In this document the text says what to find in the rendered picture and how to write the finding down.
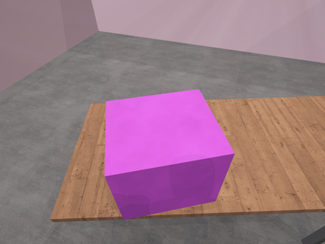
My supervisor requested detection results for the table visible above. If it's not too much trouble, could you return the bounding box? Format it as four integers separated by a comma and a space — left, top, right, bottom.
50, 96, 325, 244

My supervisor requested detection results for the carton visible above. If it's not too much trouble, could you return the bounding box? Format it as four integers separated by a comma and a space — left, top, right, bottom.
105, 89, 235, 220

